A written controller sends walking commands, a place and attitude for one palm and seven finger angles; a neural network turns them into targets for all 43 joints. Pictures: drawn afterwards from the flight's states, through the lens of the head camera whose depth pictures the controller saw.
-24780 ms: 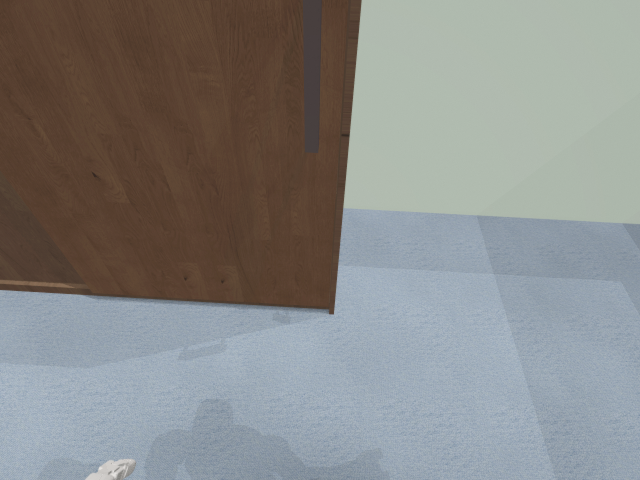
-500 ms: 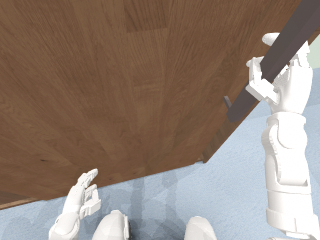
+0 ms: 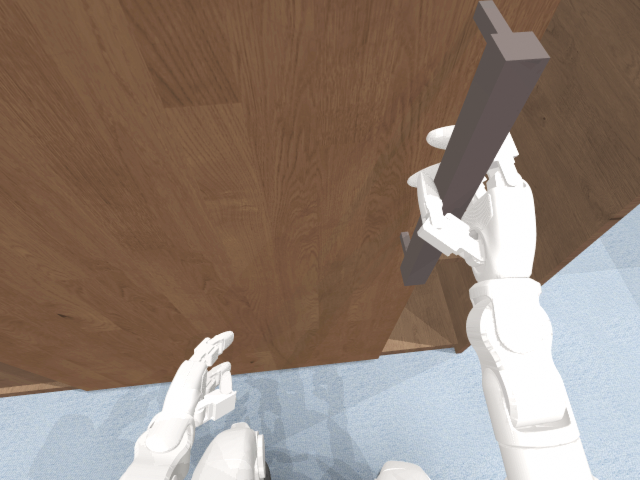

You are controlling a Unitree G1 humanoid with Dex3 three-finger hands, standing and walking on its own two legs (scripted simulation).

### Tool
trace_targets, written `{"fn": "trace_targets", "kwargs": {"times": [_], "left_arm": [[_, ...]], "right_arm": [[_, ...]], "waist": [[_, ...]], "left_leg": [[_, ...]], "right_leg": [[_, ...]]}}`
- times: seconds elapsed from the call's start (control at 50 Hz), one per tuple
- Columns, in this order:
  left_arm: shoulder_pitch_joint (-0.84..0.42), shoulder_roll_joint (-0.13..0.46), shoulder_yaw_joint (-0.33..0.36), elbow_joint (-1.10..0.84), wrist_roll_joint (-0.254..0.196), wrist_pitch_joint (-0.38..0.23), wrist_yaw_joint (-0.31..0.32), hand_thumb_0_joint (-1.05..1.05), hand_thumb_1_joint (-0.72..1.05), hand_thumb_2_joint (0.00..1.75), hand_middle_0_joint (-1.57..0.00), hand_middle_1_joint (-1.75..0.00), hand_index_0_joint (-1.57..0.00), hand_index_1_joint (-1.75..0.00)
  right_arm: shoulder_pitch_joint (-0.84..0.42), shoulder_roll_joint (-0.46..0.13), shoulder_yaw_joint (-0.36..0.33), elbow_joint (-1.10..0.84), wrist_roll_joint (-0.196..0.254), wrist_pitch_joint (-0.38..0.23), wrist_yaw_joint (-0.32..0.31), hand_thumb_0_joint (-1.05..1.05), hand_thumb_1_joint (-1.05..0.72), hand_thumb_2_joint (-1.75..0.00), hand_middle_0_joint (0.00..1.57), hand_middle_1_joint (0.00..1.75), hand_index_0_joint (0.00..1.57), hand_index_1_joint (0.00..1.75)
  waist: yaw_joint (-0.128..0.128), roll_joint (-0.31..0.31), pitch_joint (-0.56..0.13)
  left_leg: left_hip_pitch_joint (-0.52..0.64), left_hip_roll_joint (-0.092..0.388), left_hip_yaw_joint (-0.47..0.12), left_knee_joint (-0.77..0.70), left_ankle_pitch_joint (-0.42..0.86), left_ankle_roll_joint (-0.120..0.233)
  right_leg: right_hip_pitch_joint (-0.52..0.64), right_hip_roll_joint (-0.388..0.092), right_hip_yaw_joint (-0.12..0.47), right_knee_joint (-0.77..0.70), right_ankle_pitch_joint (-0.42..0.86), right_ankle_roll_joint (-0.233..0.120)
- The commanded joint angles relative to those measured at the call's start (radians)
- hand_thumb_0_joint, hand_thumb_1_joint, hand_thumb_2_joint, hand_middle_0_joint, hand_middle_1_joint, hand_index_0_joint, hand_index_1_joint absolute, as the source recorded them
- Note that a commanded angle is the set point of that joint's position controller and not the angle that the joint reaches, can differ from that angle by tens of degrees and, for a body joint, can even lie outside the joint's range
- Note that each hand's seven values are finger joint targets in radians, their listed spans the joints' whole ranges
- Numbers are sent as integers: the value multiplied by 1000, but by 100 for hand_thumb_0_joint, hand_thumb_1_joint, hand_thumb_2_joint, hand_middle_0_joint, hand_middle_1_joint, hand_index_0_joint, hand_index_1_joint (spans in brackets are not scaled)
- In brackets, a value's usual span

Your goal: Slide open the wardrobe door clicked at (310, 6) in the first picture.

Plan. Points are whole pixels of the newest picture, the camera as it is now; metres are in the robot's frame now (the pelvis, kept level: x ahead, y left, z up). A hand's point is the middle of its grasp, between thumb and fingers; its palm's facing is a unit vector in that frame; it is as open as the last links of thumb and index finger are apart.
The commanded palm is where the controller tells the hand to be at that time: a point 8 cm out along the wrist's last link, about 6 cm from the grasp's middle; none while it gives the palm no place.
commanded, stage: step sideways, sliding the door along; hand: right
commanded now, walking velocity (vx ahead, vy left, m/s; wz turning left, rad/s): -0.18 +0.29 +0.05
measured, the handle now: (439, 183) +0.37 -0.14 +0.15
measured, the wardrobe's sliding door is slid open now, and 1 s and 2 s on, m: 0.25 0.49 0.63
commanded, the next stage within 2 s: stop walking and hold the door there in 1.88 s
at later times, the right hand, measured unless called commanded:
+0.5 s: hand (290, 230) +0.32 +0.01 +0.17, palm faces +0.08 +1.00 -0.05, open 6.5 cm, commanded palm +0.30 +0.00 +0.15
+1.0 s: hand (164, 239) +0.32 +0.12 +0.16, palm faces +0.14 +0.99 -0.06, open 6.5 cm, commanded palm +0.29 +0.13 +0.16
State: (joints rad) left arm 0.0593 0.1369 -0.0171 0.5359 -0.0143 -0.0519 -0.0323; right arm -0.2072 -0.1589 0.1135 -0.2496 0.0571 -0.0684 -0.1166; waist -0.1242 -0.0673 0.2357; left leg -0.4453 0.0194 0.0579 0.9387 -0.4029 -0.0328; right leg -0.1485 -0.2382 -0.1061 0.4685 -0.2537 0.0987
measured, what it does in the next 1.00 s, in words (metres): steps to the left: left foot, then right foot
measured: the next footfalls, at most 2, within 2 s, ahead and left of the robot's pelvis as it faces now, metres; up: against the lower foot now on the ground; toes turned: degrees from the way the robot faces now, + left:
left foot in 0.12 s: +0.08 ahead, +0.18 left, +0.00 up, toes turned +4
right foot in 0.32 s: +0.03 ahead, -0.03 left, +0.00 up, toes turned -7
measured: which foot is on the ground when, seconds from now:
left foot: up 0.00-0.10, down 0.12-0.32, up 0.34-0.64, down 0.66-0.82, up 0.84-1.00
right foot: down 0.00-0.12, up 0.14-0.30, down 0.32-0.66, up 0.68-0.82, down 0.84-1.00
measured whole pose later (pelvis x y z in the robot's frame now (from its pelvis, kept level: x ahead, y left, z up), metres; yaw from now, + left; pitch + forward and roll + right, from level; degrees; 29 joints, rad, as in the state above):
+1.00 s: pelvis -0.07 +0.27 -0.01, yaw +0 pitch -4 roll +4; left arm 0.04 0.19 0.03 0.62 -0.04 0.02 0.00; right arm -0.54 -0.19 0.04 0.08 0.06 -0.04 -0.14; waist -0.15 -0.03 0.25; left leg -0.54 0.04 0.03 1.24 -0.38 -0.02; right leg -0.30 -0.20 -0.08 0.61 -0.24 0.05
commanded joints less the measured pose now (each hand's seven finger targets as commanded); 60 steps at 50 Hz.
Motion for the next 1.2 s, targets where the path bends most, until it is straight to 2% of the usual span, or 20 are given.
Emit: {"fn": "trace_targets", "kwargs": {"times": [0.0,0.06,0.1,0.14,0.26,0.3,0.34,0.46,0.56,0.62,0.68,0.74,0.78,0.8,0.82,0.86,0.96,1.06,1.14,1.18], "left_arm": [[-69,152,65,-129,-8,-37,30,0,90,90,-20,-30,-20,-30],[-87,114,49,-135,-32,-45,35,0,90,90,-20,-30,-20,-30],[-136,74,23,-134,-22,-61,54,0,90,90,-20,-30,-20,-30],[-102,101,59,-114,-7,-70,68,0,90,90,-20,-30,-20,-30],[-66,129,58,-69,-1,19,82,0,90,90,-20,-30,-20,-30],[-66,209,88,-99,-3,30,77,0,90,90,-20,-30,-20,-30],[-106,182,69,-83,-1,24,56,0,90,90,-20,-30,-20,-30],[-24,202,82,-53,-18,45,65,0,90,90,-20,-30,-20,-30],[-12,194,70,-70,-35,24,67,0,90,90,-20,-30,-20,-30],[-22,140,44,-66,-62,-6,68,0,90,90,-20,-30,-20,-30],[-71,152,60,-25,-35,-22,90,0,90,90,-20,-30,-20,-30],[-48,136,45,7,-32,12,89,0,90,90,-20,-30,-20,-30],[-22,167,76,-3,-23,33,83,0,90,90,-20,-30,-20,-30],[-32,222,102,-42,-16,37,79,0,90,90,-20,-30,-20,-30],[-48,218,91,-57,-29,34,55,0,90,90,-20,-30,-20,-30],[-91,205,88,-44,-35,41,36,0,90,90,-20,-30,-20,-30],[-40,204,96,-46,-31,28,34,0,90,90,-20,-30,-20,-30],[-55,191,81,-96,-36,12,44,0,90,90,-20,-30,-20,-30],[-70,159,67,-104,-49,-10,45,0,90,90,-20,-30,-20,-30],[-113,85,43,-101,-50,-24,56,0,90,90,-20,-30,-20,-30]], "right_arm": [[-381,-27,29,-281,-15,-101,41,0,-90,-90,45,140,45,140],[-383,-19,47,-308,-17,-110,39,0,-90,-90,45,140,45,140],[-328,-107,-9,-273,-33,-102,15,0,-90,-90,45,140,45,140],[-357,-47,41,-392,-15,-113,25,0,-90,-90,45,140,45,140],[-490,-89,-42,-281,-10,-149,10,0,-90,-90,45,140,45,140],[-514,-25,20,-230,11,-144,33,0,-90,-90,45,140,45,140],[-670,-55,-21,-219,-7,-142,41,0,-90,-90,45,140,45,140],[-674,31,47,-35,-5,-80,49,0,-90,-90,45,140,45,140],[-723,49,58,30,9,-89,41,0,-90,-90,45,140,45,140],[-770,71,99,34,2,-79,34,0,-90,-90,45,140,45,140],[-817,-75,16,-16,-1,-77,2,0,-90,-90,45,140,45,140],[-862,65,100,-53,10,-88,-7,0,-90,-90,45,140,45,140],[-856,84,120,-26,9,-115,17,0,-90,-90,45,140,45,140],[-812,118,147,-26,31,-119,33,0,-90,-90,45,140,45,140],[-841,161,189,-9,37,-111,43,0,-90,-90,45,140,45,140],[-952,103,155,-67,13,-115,56,0,-90,-90,45,140,45,140],[-863,114,158,-14,2,-71,72,0,-90,-90,45,140,45,140],[-801,95,131,-9,13,-80,74,0,-90,-90,45,140,45,140],[-753,63,113,-47,3,-87,65,0,-90,-90,45,140,45,140],[-752,-33,74,-89,-16,-89,46,0,-90,-90,45,140,45,140]], "waist": [[148,-254,-467],[115,-52,-503],[91,285,-513],[86,464,-593],[133,195,-644],[132,-219,-590],[146,-111,-518],[133,-163,-471],[140,-269,-479],[125,-15,-520],[72,522,-474],[123,307,-516],[178,124,-566],[167,-153,-578],[163,-129,-622],[163,-74,-478],[145,-168,-498],[139,-244,-510],[117,-101,-533],[109,393,-506]], "left_leg": [[98,-39,14,-251,80,1],[332,-7,2,-565,447,4],[456,261,-255,-508,1220,131],[525,310,-364,-443,1284,222],[299,165,-161,-308,703,142],[-177,-8,-44,20,-92,19],[-202,17,-198,319,-59,23],[-85,42,-46,100,69,5],[179,-30,82,-278,-2,4],[370,21,18,-566,193,35],[501,327,-433,-588,555,230],[573,243,-163,-359,805,225],[171,129,7,-111,539,115],[-167,17,14,127,62,43],[-179,8,-109,315,-135,53],[-239,67,-155,405,-76,39],[-177,70,-55,245,62,5],[69,30,25,-113,28,1],[304,-27,65,-435,245,-11],[440,268,-306,-547,780,125]], "right_leg": [[283,-182,30,-5,809,-160],[140,-56,-3,216,469,-109],[-235,164,-3,507,-400,-92],[-292,192,128,666,-464,-54],[80,159,-5,17,39,-74],[372,-311,494,-157,416,-264],[185,-381,590,-188,169,-332],[141,-189,152,-114,228,-230],[70,-126,79,-30,172,-180],[-62,30,24,250,26,-120],[-481,178,92,765,-421,-80],[-346,140,44,374,-304,-89],[224,111,2,-17,164,-98],[479,-187,366,-44,457,-200],[427,-348,604,-89,441,-279],[209,-339,543,-140,125,-324],[227,-200,170,-90,291,-235],[152,-179,74,-63,324,-204],[42,-70,55,192,266,-135],[-329,145,0,553,-339,-57]]}}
